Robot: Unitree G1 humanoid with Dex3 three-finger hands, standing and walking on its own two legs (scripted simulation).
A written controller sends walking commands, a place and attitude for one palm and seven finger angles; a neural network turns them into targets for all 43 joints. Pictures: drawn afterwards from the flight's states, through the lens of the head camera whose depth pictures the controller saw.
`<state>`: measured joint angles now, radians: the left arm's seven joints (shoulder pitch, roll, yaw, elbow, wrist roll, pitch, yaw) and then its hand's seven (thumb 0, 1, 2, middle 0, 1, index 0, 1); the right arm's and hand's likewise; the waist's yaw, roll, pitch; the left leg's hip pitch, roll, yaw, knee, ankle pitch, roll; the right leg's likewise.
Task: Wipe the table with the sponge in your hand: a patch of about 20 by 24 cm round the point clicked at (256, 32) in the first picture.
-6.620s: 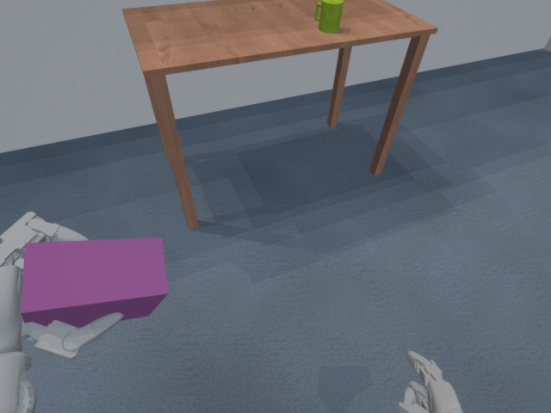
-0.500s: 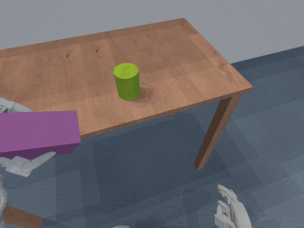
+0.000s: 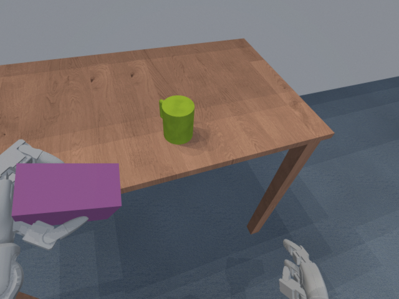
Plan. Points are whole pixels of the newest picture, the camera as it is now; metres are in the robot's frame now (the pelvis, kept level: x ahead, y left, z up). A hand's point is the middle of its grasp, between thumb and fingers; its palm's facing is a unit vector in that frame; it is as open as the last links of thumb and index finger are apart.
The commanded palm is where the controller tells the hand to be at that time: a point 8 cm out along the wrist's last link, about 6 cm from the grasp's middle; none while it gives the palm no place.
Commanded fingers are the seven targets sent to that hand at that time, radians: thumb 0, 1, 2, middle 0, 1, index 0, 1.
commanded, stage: come to a stop and stand still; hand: left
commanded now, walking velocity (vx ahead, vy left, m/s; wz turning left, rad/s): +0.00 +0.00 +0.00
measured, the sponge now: (84, 195) +0.24 +0.21 +0.13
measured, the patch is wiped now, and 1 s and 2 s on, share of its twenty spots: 0.00 0.00 0.00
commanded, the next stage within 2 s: look again from close up in 0.36 s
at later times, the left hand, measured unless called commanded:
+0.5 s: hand (39, 189) +0.23 +0.27 +0.15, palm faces +0.39 -0.85 -0.35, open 10.7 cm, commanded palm +0.17 +0.30 +0.17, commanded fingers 0.00 0.10 1.30 -1.20 -1.60 -1.20 -1.60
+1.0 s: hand (37, 197) +0.22 +0.27 +0.14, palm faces +0.40 -0.84 -0.36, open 10.7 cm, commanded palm +0.16 +0.30 +0.17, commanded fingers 0.00 0.10 1.30 -1.20 -1.60 -1.20 -1.60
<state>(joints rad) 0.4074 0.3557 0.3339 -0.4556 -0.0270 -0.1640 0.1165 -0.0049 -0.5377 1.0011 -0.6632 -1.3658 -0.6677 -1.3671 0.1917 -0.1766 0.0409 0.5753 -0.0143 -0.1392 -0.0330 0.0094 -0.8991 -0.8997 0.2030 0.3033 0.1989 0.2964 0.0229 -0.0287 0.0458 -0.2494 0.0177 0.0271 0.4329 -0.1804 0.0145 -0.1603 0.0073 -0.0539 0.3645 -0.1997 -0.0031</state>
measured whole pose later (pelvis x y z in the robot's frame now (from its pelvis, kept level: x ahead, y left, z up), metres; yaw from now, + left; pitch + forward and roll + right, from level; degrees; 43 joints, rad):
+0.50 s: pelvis +0.01 +0.02 +0.00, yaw +0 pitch +0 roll -1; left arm 0.43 0.36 0.33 -0.45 -0.05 -0.13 0.13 -0.01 -0.54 1.00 -0.66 -1.37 -0.67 -1.37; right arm 0.18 -0.20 0.03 0.56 0.00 -0.07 -0.05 0.01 -0.90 -0.90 0.20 0.30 0.20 0.30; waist 0.02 -0.02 0.03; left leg -0.23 0.00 0.04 0.42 -0.19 0.04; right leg -0.13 -0.01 -0.04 0.33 -0.20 0.02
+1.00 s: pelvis +0.01 +0.02 +0.00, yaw +1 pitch +0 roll -2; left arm 0.45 0.35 0.32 -0.44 -0.05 -0.13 0.14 -0.01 -0.54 1.00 -0.66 -1.37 -0.67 -1.37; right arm 0.19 -0.20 0.02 0.57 0.00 -0.06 -0.05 0.01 -0.90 -0.90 0.20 0.30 0.20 0.30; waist 0.02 0.00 0.02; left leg -0.25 0.00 0.02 0.44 -0.19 0.04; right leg -0.14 -0.01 -0.06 0.34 -0.20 0.02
